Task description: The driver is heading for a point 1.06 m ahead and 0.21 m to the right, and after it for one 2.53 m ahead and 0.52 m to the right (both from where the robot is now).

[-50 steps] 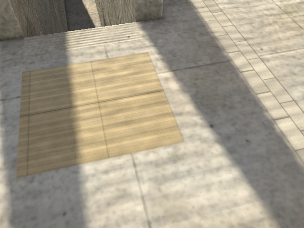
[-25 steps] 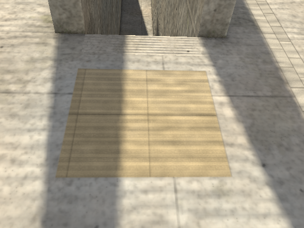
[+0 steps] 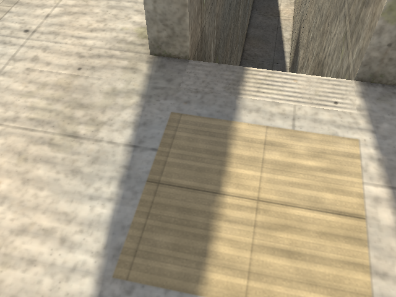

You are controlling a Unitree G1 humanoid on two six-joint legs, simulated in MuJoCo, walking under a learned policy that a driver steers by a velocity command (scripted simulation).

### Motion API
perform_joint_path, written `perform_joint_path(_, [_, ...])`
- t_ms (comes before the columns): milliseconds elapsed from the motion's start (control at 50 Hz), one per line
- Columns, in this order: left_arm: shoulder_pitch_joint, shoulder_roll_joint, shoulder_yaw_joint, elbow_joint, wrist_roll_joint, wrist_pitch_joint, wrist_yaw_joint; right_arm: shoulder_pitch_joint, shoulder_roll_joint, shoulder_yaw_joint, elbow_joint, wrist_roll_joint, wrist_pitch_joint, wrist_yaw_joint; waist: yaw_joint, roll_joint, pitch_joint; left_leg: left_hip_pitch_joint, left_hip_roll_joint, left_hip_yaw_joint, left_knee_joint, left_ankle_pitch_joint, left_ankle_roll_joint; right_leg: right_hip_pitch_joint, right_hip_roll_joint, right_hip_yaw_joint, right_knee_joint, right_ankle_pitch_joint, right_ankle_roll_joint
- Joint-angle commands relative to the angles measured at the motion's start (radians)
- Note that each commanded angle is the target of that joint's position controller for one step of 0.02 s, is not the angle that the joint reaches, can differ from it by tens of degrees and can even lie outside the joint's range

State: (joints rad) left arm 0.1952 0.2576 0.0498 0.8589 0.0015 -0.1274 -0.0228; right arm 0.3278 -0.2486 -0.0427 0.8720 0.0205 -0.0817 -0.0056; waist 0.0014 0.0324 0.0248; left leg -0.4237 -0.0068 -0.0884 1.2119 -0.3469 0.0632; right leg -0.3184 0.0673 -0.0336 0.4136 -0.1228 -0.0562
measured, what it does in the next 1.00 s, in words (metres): walks ahead, turning right: left foot, then right foot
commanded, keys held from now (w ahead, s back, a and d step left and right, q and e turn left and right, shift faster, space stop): w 0.22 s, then w+e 0.78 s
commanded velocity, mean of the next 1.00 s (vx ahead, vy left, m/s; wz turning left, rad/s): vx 0.50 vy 0.00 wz -0.29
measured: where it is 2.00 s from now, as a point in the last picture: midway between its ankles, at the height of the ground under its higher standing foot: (263, 175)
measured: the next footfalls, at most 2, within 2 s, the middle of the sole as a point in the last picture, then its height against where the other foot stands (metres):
left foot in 0.36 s outside the picture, level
right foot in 0.90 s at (247, 258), level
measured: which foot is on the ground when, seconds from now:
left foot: up 0.00-0.34, down 0.36-0.92, up 0.94-1.00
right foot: down 0.00-0.38, up 0.40-0.88, down 0.90-1.00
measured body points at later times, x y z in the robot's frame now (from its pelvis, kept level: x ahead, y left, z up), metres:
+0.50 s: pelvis +0.28 +0.07 +0.00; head +0.30 +0.08 +0.45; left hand +0.33 +0.33 -0.14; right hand +0.40 -0.20 -0.09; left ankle +0.33 +0.16 -0.74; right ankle +0.19 -0.08 -0.65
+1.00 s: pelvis +0.53 -0.03 -0.02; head +0.56 -0.05 +0.43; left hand +0.78 +0.15 -0.11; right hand +0.49 -0.32 -0.14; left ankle +0.43 +0.16 -0.63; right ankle +0.57 -0.12 -0.74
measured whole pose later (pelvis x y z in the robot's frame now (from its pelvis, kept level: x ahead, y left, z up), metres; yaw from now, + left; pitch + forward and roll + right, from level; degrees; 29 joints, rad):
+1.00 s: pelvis +0.53 -0.03 -0.02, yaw -23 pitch +2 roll +1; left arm 0.14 0.28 0.08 0.71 -0.02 -0.05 -0.05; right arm 0.26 -0.28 -0.06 0.85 0.03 -0.10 -0.01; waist -0.02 0.00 0.06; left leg -0.30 0.06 0.01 1.21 -0.45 0.00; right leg -0.45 0.06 -0.05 0.62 -0.20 -0.11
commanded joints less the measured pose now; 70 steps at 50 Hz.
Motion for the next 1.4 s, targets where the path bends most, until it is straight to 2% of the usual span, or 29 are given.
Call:
perform_joint_path(20, [0.014,0.069,0.007,-0.030,0.005,-0.010,-0.006,0.028,-0.053,-0.016,-0.068,-0.007,-0.009,-0.002,-0.023,-0.086,-0.038,-0.175,0.124,-0.016,-0.036,0.066,-0.003,0.128,-0.278,0.324,-0.273,0.002,-0.191])
perform_joint_path(120, [0.095,0.136,0.021,0.007,-0.009,-0.003,0.008,-0.132,-0.039,-0.002,-0.132,-0.023,-0.011,-0.004,0.011,-0.071,0.002,-0.246,0.146,0.031,-0.329,0.272,-0.040,0.128,-0.262,0.195,-0.314,0.136,-0.193])
perform_joint_path(240, [0.216,0.155,0.017,0.054,-0.029,0.022,0.013,-0.339,-0.041,0.007,-0.197,-0.003,-0.022,0.019,0.084,-0.090,0.034,-0.161,0.084,0.078,-0.617,0.408,-0.046,0.194,-0.261,0.148,-0.263,0.114,-0.147])
perform_joint_path(300, [0.226,0.169,0.020,0.063,-0.030,0.042,0.019,-0.350,-0.078,-0.006,-0.222,-0.001,-0.036,0.033,0.054,-0.103,0.036,-0.116,0.060,0.065,-0.701,0.308,-0.021,0.272,-0.305,0.208,-0.191,0.125,-0.125])
perform_joint_path(340, [0.194,0.178,0.020,0.053,-0.027,0.052,0.023,-0.203,-0.130,-0.033,-0.184,-0.005,-0.045,0.029,-0.038,-0.106,-0.043,0.113,0.023,0.093,-0.757,0.266,0.008,0.253,-0.266,0.191,-0.028,0.295,-0.092])
perform_joint_path(360, [0.177,0.142,0.006,0.034,-0.013,0.049,0.021,-0.026,-0.192,-0.059,-0.143,-0.015,-0.048,0.019,-0.117,-0.076,-0.169,0.380,0.097,0.030,-0.727,0.289,0.051,0.135,-0.205,0.146,0.200,0.278,-0.057])
perform_joint_path(380, [0.236,0.037,-0.024,0.001,-0.002,0.034,0.020,0.129,-0.297,-0.086,-0.125,-0.037,-0.040,0.010,-0.136,0.129,-0.341,0.782,0.357,-0.300,-0.729,0.256,0.158,-0.219,-0.067,0.049,0.590,-0.054,0.011])
perform_joint_path(400, [0.301,0.019,-0.031,0.012,-0.030,0.017,0.018,0.169,-0.259,-0.077,-0.108,-0.035,-0.030,0.015,-0.121,0.282,-0.441,0.846,0.464,-0.611,-0.865,0.117,0.233,-0.395,-0.026,0.136,0.803,-0.455,0.022])
perform_joint_path(420, [0.240,0.130,0.001,0.009,-0.055,0.014,0.021,0.105,-0.177,-0.054,-0.116,-0.027,-0.031,0.016,-0.116,0.163,-0.292,0.718,0.427,-0.509,-0.890,0.063,0.189,-0.466,-0.083,0.182,0.892,-0.398,0.014])
perform_joint_path(440, [0.170,0.140,0.008,-0.011,-0.054,0.019,0.024,0.024,-0.136,-0.040,-0.129,-0.020,-0.032,0.017,-0.089,0.112,-0.188,0.577,0.389,-0.357,-0.913,0.097,0.153,-0.470,-0.129,0.154,0.882,-0.305,0.010])
perform_joint_path(460, [0.138,0.124,0.011,-0.015,-0.042,0.029,0.029,-0.051,-0.104,-0.029,-0.130,-0.020,-0.035,0.022,-0.058,0.061,-0.117,0.447,0.342,-0.251,-0.958,0.151,0.135,-0.429,-0.162,0.143,0.834,-0.230,0.017])
perform_joint_path(480, [0.139,0.110,0.018,-0.015,-0.033,0.044,0.031,-0.097,-0.078,-0.023,-0.129,-0.023,-0.040,0.025,-0.026,0.076,-0.073,0.362,0.302,-0.161,-1.000,0.189,0.117,-0.386,-0.189,0.146,0.787,-0.177,0.019])
perform_joint_path(540, [0.154,0.055,0.018,-0.025,-0.034,0.078,0.024,-0.123,-0.086,-0.033,-0.102,-0.034,-0.055,0.024,0.016,0.064,-0.028,0.260,0.268,-0.001,-1.063,0.345,0.119,-0.334,-0.201,0.139,0.762,-0.085,0.030])
perform_joint_path(680, [-0.034,0.034,0.016,-0.110,-0.020,0.080,-0.003,-0.069,-0.144,-0.052,-0.050,-0.034,-0.042,-0.007,-0.023,0.014,0.032,0.321,0.260,0.197,-1.089,0.427,0.104,-0.394,-0.185,0.099,0.427,0.189,0.033])
perform_joint_path(800, [-0.206,0.033,0.008,-0.211,-0.023,0.079,-0.041,0.014,-0.184,-0.066,-0.011,-0.009,-0.004,-0.014,-0.074,0.006,0.081,0.506,0.316,0.265,-1.015,0.512,0.081,-0.437,-0.165,0.004,0.266,0.082,-0.014])
perform_joint_path(860, [-0.142,0.075,0.031,-0.229,-0.025,0.085,-0.047,-0.014,-0.227,-0.077,-0.021,-0.001,0.015,-0.021,-0.009,0.061,0.001,0.533,0.310,0.312,-0.825,0.964,0.049,-0.251,-0.072,-0.087,0.253,-0.069,-0.068])
perform_joint_path(900, [0.136,0.175,0.089,-0.164,-0.030,0.089,-0.030,-0.039,-0.232,-0.074,-0.033,0.004,0.027,-0.026,0.144,0.041,-0.149,0.395,0.248,0.347,-0.435,1.016,-0.002,0.158,0.013,-0.091,0.151,-0.021,-0.136])
perform_joint_path(920, [0.247,0.279,0.118,-0.139,-0.028,0.099,-0.005,-0.010,-0.157,-0.048,-0.062,-0.031,0.014,-0.023,0.150,-0.146,-0.233,0.090,0.181,0.339,-0.096,0.428,-0.050,0.461,-0.190,0.222,0.138,0.033,-0.204])
perform_joint_path(940, [0.192,0.334,0.116,-0.176,-0.025,0.084,-0.008,0.044,-0.064,-0.016,-0.118,-0.027,-0.026,-0.008,0.048,-0.302,-0.375,-0.277,-0.035,0.140,0.212,-0.245,-0.093,0.720,-0.405,0.829,-0.048,-0.168,-0.409])
perform_joint_path(960, [0.219,0.243,0.090,-0.176,-0.018,0.074,-0.016,-0.091,-0.158,-0.035,-0.138,0.010,-0.064,0.007,0.127,-0.148,-0.363,-0.385,0.015,-0.016,0.247,-0.197,-0.064,0.703,-0.403,0.821,-0.136,-0.187,-0.354])
perform_joint_path(980, [0.183,0.196,0.077,-0.172,-0.016,0.063,-0.017,-0.145,-0.162,-0.036,-0.161,0.030,-0.078,0.011,0.106,-0.123,-0.231,-0.423,0.054,-0.002,0.191,-0.108,-0.038,0.588,-0.370,0.665,-0.129,-0.119,-0.311])
perform_joint_path(1000, [0.107,0.164,0.066,-0.184,-0.021,0.058,-0.017,-0.142,-0.150,-0.034,-0.150,0.011,-0.078,0.002,0.049,-0.024,-0.143,-0.367,0.101,0.001,0.098,-0.032,-0.036,0.419,-0.320,0.536,-0.128,-0.009,-0.271])
perform_joint_path(1020, [0.044,0.128,0.056,-0.200,-0.017,0.057,-0.014,-0.128,-0.163,-0.044,-0.139,-0.013,-0.069,-0.005,0.010,-0.028,-0.110,-0.293,0.131,0.001,0.016,0.009,-0.044,0.299,-0.281,0.447,-0.138,0.081,-0.248])
perform_joint_path(1040, [0.017,0.118,0.050,-0.216,-0.008,0.056,-0.010,-0.106,-0.163,-0.049,-0.137,-0.020,-0.054,-0.003,-0.017,-0.049,-0.095,-0.230,0.146,-0.003,-0.020,0.036,-0.052,0.220,-0.256,0.411,-0.161,0.127,-0.242])
perform_joint_path(1140, [0.074,0.166,0.064,-0.204,-0.017,0.050,0.020,-0.198,-0.111,-0.038,-0.187,-0.040,-0.020,-0.008,-0.007,-0.060,-0.047,-0.228,0.112,0.036,-0.272,0.211,-0.122,0.098,-0.195,0.298,-0.194,0.268,-0.234])
perform_joint_path(1220, [0.131,0.149,0.055,-0.177,-0.021,0.057,0.031,-0.320,-0.074,-0.017,-0.209,-0.029,-0.031,0.011,0.057,-0.111,-0.036,-0.149,0.064,0.060,-0.573,0.460,-0.116,0.096,-0.154,0.235,-0.180,0.158,-0.171])
perform_joint_path(1300, [0.195,0.157,0.054,-0.140,-0.022,0.059,0.030,-0.401,-0.104,-0.021,-0.242,-0.016,-0.047,0.033,0.092,-0.123,-0.004,-0.164,0.050,0.050,-0.675,0.443,-0.078,0.205,-0.224,0.307,-0.129,0.111,-0.167])
perform_joint_path(1360, [0.194,0.170,0.058,-0.128,-0.019,0.069,0.035,-0.370,-0.131,-0.031,-0.249,-0.016,-0.057,0.041,0.065,-0.149,-0.001,-0.140,0.038,0.056,-0.718,0.315,-0.031,0.299,-0.271,0.358,-0.069,0.206,-0.146])
perform_joint_path(1400, [0.158,0.157,0.052,-0.136,-0.015,0.075,0.034,-0.207,-0.168,-0.053,-0.207,-0.022,-0.062,0.035,-0.025,-0.142,-0.087,0.092,0.003,0.097,-0.767,0.318,0.020,0.295,-0.209,0.310,0.103,0.466,-0.111])
Keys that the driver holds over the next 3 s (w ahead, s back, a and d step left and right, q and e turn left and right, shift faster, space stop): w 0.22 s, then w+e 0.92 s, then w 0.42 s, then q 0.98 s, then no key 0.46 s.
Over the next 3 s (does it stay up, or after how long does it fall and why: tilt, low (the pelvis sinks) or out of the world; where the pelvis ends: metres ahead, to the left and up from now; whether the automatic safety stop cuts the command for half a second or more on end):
stays up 1.02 -0.26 0.00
